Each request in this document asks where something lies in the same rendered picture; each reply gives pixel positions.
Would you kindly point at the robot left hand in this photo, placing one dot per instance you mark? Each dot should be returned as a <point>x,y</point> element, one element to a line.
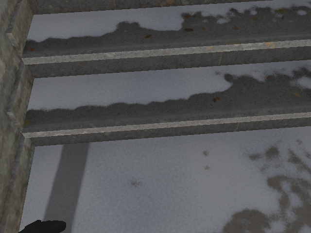
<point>54,226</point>

